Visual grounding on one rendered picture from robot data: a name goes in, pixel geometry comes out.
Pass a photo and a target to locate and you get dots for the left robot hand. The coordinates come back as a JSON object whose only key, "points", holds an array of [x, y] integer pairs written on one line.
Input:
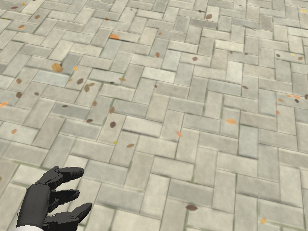
{"points": [[41, 198]]}

